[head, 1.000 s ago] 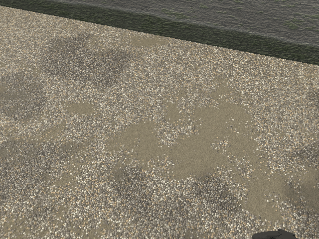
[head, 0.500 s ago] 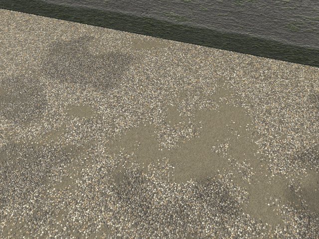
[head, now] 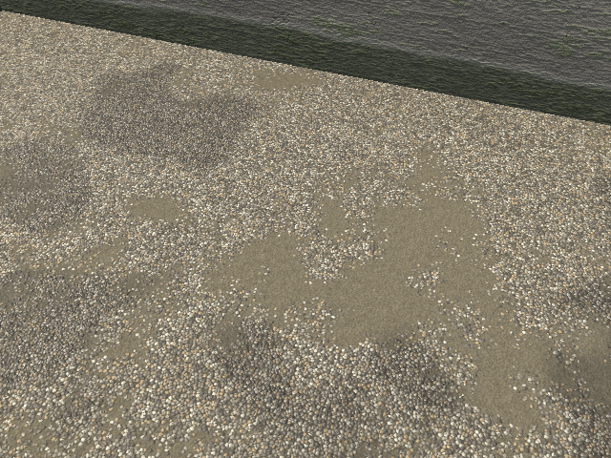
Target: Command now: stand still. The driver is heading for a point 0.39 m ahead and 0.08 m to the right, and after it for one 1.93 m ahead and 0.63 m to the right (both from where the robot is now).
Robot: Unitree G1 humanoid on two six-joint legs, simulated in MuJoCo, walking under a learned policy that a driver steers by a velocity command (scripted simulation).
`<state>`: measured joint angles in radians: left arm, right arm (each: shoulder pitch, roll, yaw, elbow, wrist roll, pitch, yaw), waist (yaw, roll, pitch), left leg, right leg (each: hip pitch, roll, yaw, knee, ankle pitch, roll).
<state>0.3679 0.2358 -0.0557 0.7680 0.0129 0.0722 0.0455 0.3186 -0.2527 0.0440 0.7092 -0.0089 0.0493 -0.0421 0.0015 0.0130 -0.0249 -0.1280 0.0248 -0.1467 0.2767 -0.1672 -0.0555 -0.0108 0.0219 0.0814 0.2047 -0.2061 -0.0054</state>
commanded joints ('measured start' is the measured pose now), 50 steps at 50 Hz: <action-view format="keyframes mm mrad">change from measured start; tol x4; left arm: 1 54 100 27 -32 1 -6 7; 24 118 47 17 76 5 -2 18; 41 -3 54 -12 -26 28 -22 28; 50 47 93 8 -18 7 -18 10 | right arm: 1 29 -101 -30 -44 2 -13 -2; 22 130 -56 -38 66 5 -7 -1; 31 83 -41 -22 51 -7 -22 -17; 41 -25 -48 2 -56 -21 -33 -16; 50 9 -92 -15 -23 -4 -26 -3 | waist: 1 1 -11 35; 27 4 -11 116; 50 6 -3 57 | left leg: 1 -39 21 9 -26 203 64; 20 -41 14 17 -48 177 67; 25 -48 -3 29 -72 15 62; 38 -58 -34 70 50 195 50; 44 1 0 26 6 350 44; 50 36 16 6 -44 268 64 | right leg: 1 7 -60 37 -2 297 -46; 20 -20 -52 25 -7 229 -39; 25 -51 -36 19 -44 11 -44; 35 18 -34 15 36 290 -58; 44 33 -46 32 29 407 -28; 50 27 -60 36 -15 263 -22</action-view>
